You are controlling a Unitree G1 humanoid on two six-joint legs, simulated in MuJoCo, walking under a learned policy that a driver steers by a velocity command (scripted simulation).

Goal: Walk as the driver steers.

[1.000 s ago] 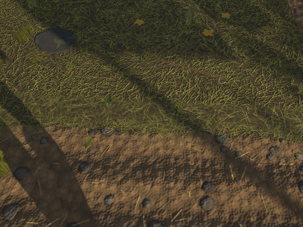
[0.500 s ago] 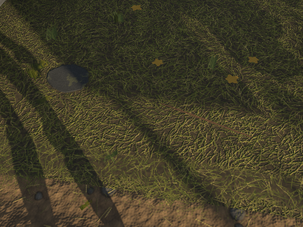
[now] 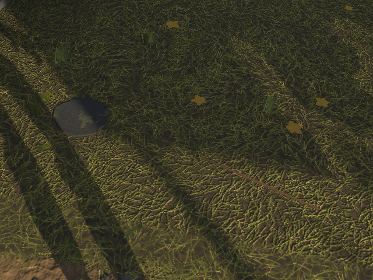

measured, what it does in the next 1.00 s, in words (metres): steps on the spot: right foot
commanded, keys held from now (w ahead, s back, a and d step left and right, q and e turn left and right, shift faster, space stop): no key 1.00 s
